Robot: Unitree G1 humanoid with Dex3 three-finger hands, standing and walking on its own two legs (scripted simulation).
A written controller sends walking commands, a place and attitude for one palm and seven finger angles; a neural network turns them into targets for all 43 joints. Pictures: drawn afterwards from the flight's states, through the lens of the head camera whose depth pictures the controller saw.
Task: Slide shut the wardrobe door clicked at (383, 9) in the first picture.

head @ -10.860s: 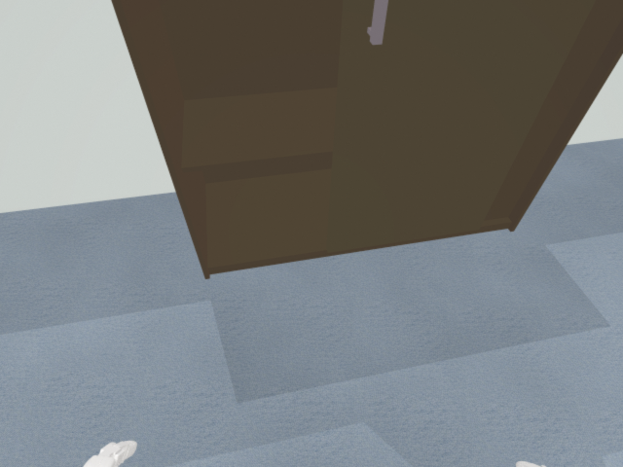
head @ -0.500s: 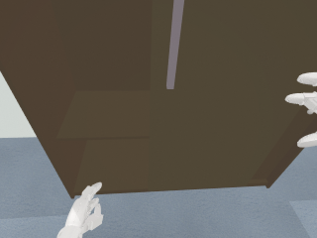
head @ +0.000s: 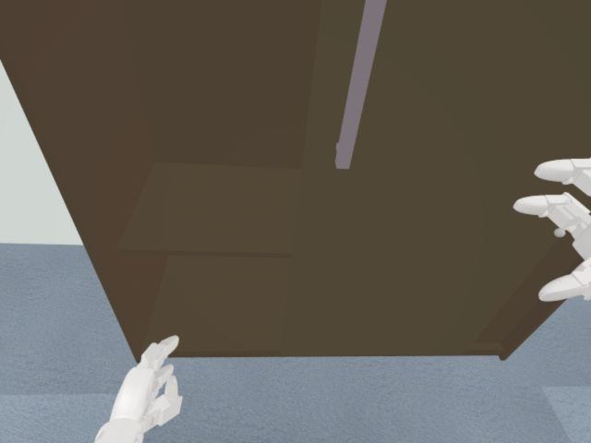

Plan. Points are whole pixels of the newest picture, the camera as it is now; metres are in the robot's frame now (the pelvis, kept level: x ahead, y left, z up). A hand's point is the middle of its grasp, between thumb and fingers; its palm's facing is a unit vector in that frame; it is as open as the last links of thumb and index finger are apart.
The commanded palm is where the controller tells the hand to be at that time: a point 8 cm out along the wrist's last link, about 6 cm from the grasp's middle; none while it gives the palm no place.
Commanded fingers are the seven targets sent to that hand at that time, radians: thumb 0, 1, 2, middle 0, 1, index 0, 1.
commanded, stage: move the hooked fingers beside the handle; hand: right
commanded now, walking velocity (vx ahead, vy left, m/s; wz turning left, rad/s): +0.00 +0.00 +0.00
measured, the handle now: (354, 85) +0.59 -0.09 +0.26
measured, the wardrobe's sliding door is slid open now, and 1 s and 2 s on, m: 0.48 0.48 0.48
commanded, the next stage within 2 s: none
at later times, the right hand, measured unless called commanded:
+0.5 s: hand (506, 186) +0.35 -0.25 +0.24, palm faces +0.00 +1.00 -0.05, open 14.0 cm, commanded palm +0.32 -0.29 +0.24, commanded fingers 0.00 0.50 -0.30 0.30 1.20 0.30 1.20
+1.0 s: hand (456, 163) +0.41 -0.20 +0.23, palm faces -0.02 +1.00 -0.01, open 14.0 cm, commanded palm +0.40 -0.25 +0.23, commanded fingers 0.00 0.50 -0.30 0.30 1.20 0.30 1.20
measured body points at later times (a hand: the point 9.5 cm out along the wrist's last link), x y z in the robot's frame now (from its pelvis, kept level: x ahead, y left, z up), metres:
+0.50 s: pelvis +0.02 -0.01 +0.00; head -0.01 +0.01 +0.45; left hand +0.22 +0.21 -0.06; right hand +0.35 -0.30 +0.24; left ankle -0.01 +0.09 -0.74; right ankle +0.06 -0.12 -0.74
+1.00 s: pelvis +0.02 -0.01 +0.00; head +0.00 +0.00 +0.45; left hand +0.20 +0.21 -0.08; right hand +0.40 -0.26 +0.24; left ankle -0.01 +0.09 -0.74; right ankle +0.06 -0.12 -0.74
